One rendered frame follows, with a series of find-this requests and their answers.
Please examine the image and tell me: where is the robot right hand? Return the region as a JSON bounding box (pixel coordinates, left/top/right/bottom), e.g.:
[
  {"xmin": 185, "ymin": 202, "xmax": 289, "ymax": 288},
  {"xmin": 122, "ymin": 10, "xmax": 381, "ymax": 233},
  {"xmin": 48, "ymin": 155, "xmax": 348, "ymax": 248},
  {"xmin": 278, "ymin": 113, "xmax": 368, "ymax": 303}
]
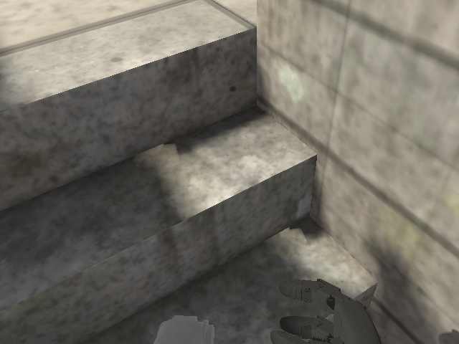
[{"xmin": 270, "ymin": 279, "xmax": 386, "ymax": 344}]

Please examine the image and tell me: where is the left robot thigh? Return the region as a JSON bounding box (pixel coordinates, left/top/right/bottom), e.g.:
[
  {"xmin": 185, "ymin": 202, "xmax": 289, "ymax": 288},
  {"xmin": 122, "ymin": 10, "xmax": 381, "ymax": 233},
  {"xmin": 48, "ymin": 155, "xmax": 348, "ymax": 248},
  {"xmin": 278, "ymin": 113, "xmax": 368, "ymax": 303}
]
[{"xmin": 153, "ymin": 315, "xmax": 214, "ymax": 344}]

